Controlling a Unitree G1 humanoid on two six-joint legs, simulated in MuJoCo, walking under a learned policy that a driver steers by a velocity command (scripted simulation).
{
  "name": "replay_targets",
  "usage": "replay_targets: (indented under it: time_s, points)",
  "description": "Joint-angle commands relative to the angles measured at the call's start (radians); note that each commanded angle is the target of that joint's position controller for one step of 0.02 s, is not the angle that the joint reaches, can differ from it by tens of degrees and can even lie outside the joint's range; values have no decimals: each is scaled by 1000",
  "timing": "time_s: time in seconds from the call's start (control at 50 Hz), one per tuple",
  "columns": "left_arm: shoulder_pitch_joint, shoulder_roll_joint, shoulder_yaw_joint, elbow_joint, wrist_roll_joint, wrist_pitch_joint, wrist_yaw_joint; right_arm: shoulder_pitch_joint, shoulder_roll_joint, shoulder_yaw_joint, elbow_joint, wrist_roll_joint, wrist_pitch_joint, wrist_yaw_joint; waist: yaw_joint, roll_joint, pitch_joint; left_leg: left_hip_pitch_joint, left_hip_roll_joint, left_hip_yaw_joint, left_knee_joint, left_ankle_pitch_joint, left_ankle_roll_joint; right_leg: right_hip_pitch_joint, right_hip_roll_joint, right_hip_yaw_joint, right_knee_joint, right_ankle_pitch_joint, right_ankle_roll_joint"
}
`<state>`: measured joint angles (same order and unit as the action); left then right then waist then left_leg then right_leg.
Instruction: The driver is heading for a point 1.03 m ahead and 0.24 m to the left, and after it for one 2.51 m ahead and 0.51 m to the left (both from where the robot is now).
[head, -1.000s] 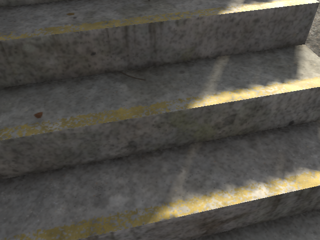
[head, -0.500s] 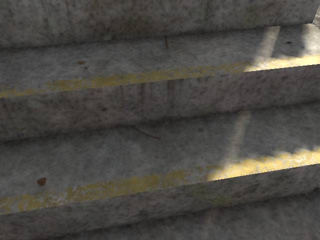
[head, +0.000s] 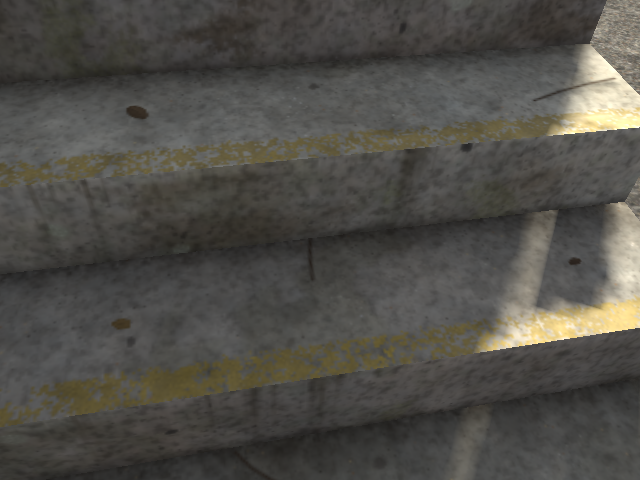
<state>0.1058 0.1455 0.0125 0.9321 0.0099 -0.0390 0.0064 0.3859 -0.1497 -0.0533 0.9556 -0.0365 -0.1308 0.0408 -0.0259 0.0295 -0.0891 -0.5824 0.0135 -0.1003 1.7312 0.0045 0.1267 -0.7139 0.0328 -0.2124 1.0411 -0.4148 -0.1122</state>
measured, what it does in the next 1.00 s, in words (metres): climbs: left foot 0.19 m higher, then right foot 0.19 m higher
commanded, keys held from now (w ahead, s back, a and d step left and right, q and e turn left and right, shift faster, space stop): w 0.60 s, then w+q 0.40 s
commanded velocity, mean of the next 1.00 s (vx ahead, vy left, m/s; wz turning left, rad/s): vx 0.50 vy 0.00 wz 0.13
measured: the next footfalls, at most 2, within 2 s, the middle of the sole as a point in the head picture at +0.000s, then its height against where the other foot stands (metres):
left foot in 0.36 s outside the picture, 0.19 m higher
right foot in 0.86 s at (385, 301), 0.19 m higher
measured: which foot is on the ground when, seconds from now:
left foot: up 0.00-0.34, down 0.36-0.88, up 0.90-1.00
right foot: down 0.00-0.40, up 0.42-0.84, down 0.86-1.00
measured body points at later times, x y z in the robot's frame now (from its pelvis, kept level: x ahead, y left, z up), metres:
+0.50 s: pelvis +0.26 +0.05 +0.19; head +0.26 +0.05 +0.64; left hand +0.32 +0.28 +0.04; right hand +0.36 -0.19 +0.05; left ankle +0.29 +0.14 -0.47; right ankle +0.17 -0.10 -0.35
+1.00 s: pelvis +0.55 -0.01 +0.37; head +0.55 -0.01 +0.82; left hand +0.72 +0.21 +0.27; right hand +0.56 -0.23 +0.22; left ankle +0.41 +0.13 -0.14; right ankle +0.62 -0.10 -0.29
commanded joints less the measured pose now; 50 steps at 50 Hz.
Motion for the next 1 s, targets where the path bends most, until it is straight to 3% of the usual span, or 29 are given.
replay_targets:
  time_s: [0.02, 0.04, 0.06, 0.1, 0.12, 0.14, 0.16, 0.18, 0.2, 0.26, 0.34, 0.36, 0.38, 0.42, 0.44, 0.46, 0.5, 0.54, 0.56, 0.62, 0.72, 0.78, 0.82, 0.86, 0.88, 0.9, 0.92, 0.94, 1.0]
  points:
    - [148, -64, 13, 155, 33, -53, 13, -147, 144, 49, -251, -1, 6, -33, -37, 41, 113, -449, -13, -38, 449, -20, 40, 215, -253, 560, -642, -39, -81]
    - [127, -78, -24, 119, 91, -27, -62, -136, 63, 52, -125, 55, 80, 30, 17, 65, 108, -596, -46, -183, 403, 63, 185, 230, -259, 498, -655, 278, -126]
    - [191, -73, -24, 138, 100, -26, -83, -122, 46, 47, -138, 42, 87, 52, 1, 29, 82, -660, -33, -156, 449, 32, 217, 285, -259, 472, -672, 382, -134]
    - [141, -30, -22, 123, 85, -37, -81, -152, 48, 59, -171, 16, 87, 60, -62, -57, 25, -710, -37, -67, 504, -166, 214, 283, -211, 332, -749, 275, -139]
    - [294, 15, -1, 201, 5, -99, -33, -278, 174, 91, -261, 25, 70, -26, -43, -80, 85, -716, -86, 13, 634, -210, 87, 324, -252, 319, -783, 180, -96]
    - [293, -52, -41, 193, 132, -49, -62, -298, 46, 98, -215, 22, 95, 39, -31, -70, -1, -942, -36, -67, 707, -168, 208, 396, -239, 381, -759, 121, -119]
    - [282, -31, -40, 188, 157, -35, -72, -319, 62, 101, -228, 21, 98, 51, -57, -56, 62, -997, -21, -56, 626, -143, 224, 389, -229, 333, -780, 89, -102]
    - [333, 42, -9, 207, -6, -99, -37, -445, 180, 122, -333, 35, 79, -41, -36, -38, 159, -870, -57, 31, 622, -261, 76, 323, -255, 274, -858, 71, -45]
    - [331, -10, -44, 195, 159, -49, -84, -473, 4, 115, -306, 28, 111, 20, -11, 27, -55, -851, 19, 48, 305, -10, 184, 344, -184, 257, -810, 91, -70]
    - [301, 85, -35, 124, 99, -17, -130, -709, -70, 110, -357, 17, 166, 43, 21, -114, -23, -405, 53, 224, -57, -326, 89, 71, -227, 209, -1116, 318, -177]
    - [425, 261, 14, 166, 5, -90, -134, -538, -47, 111, -321, -12, 192, 56, -54, -233, -160, -332, -106, 313, -559, -564, 12, 786, -346, 187, -739, 1837, -231]
    - [448, 243, 41, 132, -63, -105, -8, -218, 20, 98, -192, 21, 121, -19, -93, -95, -317, 59, -156, 332, -613, -665, 25, 825, -290, 105, -515, 1802, -121]
    - [444, 215, 14, 164, 100, -82, -125, -138, -129, 80, -174, -11, 158, 7, -115, -150, -361, 262, -26, -36, -645, -51, 163, 445, -259, 207, -295, 1818, -140]
    - [306, 110, 29, 147, 57, -39, -191, 201, -280, 20, -63, -72, 164, -3, -266, 246, -198, 428, 220, -864, -1326, -695, 301, -218, 39, 477, 517, 546, -77]
    - [257, 69, 28, 128, 6, -46, -165, 164, -241, 20, 6, -43, 127, 10, -183, 194, -13, 341, 222, -800, -1298, -810, 213, -446, 67, 579, 815, 558, -98]
    - [59, -16, 18, -138, 66, -98, -76, -46, -141, 1, 28, 47, 91, -44, -25, 74, -104, 297, 212, -649, -1320, -838, 150, -294, 44, 400, 958, 367, -59]
    - [43, -96, -13, -196, 54, -82, -28, -119, 22, 38, 103, 32, 32, -57, 83, -33, 65, 120, 167, -349, -1281, -650, 36, -382, 2, 386, 1018, 368, -50]
    - [72, -123, -29, -218, 47, -47, -11, -97, 43, 37, 146, 27, 6, -49, 116, -27, 137, 114, 129, -176, -1322, -456, -3, -456, -37, 368, 1014, 335, -43]
    - [62, 12, -27, -133, 1, -5, -64, -143, 59, 59, 109, -51, 42, -1, 60, -50, 76, 146, 118, -154, -1298, -200, 66, -578, 5, 450, 988, 400, -142]
    - [-52, 13, -32, -161, 23, -10, -97, 1, -1, 57, 128, -77, 58, 19, 47, 91, 12, 237, 151, -110, -1397, -123, 152, -667, -45, 264, 1195, 227, -172]
    - [-401, 11, -90, -310, 13, 8, -51, 270, 23, 86, 256, -128, 55, 36, -35, -49, 26, 389, 165, -118, -1482, -276, 76, -892, -164, 213, 895, 248, -191]
    - [-693, -37, -112, -421, 45, 75, -75, 202, 7, 93, 190, -35, 29, 81, -44, 95, 57, -154, 186, -51, -1783, -50, 152, -176, -139, 32, 535, 125, -97]
    - [-497, 24, -87, -368, 15, 83, -105, 188, -158, 58, 175, 10, -18, 101, 78, 165, -77, 78, 223, -9, -1587, 1071, 168, 53, 2, 0, 408, 108, -38]
    - [-211, 132, -39, -272, 25, 70, -77, 124, -255, 6, 153, 39, -33, 98, 154, 189, -174, 455, 223, 24, -1307, 1456, 81, 176, 54, 63, 3, 94, -47]
    - [97, 157, -18, -174, 61, 62, -62, 171, -136, 19, 159, -18, -27, 89, 189, -30, -466, 215, 191, -18, -934, 1088, 26, 681, -121, 353, 1, 688, -177]
    - [343, 212, -13, -93, 61, 57, -55, 264, 1, 51, 138, -49, -17, 115, 194, -344, -585, -181, -44, -98, -625, -46, 13, 973, -375, 988, -452, 410, -340]
    - [399, 267, 29, -44, 59, 46, -43, 199, -58, 9, 197, 7, 13, 120, 261, -301, -328, -321, -60, -276, -35, 80, 8, 681, -412, 1215, -650, -132, -278]
    - [292, 268, 28, 4, 24, 13, -49, 126, -27, -4, 196, 24, 16, 114, 199, -212, -79, -464, -61, -245, 157, 121, 18, 487, -365, 1050, -650, -319, -195]
    - [31, -41, -37, 65, 21, 1, -64, -36, 34, 23, 117, 15, 42, 64, 23, 58, -81, -522, -19, -189, 363, 99, 127, 336, -362, 647, -592, 99, -137]
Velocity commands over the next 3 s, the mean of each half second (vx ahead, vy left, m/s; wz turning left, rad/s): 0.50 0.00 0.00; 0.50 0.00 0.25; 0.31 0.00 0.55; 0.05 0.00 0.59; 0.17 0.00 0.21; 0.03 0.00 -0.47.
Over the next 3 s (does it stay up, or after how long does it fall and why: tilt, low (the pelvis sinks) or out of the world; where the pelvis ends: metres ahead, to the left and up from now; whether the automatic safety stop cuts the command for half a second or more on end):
stays up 1.01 0.20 0.66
